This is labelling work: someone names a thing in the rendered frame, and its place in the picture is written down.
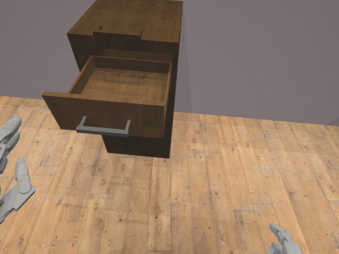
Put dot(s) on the drawer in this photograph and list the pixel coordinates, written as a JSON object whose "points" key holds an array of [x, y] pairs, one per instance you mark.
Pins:
{"points": [[110, 91]]}

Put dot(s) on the cabinet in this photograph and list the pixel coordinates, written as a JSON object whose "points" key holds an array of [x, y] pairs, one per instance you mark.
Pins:
{"points": [[159, 22]]}

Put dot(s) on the left robot hand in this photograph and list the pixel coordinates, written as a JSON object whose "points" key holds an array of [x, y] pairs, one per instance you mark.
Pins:
{"points": [[15, 198]]}

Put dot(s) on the handle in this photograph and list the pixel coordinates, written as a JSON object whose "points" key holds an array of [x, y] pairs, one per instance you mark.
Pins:
{"points": [[102, 131], [118, 35]]}

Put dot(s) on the right robot hand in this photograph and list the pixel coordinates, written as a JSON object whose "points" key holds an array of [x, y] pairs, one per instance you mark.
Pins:
{"points": [[285, 239]]}

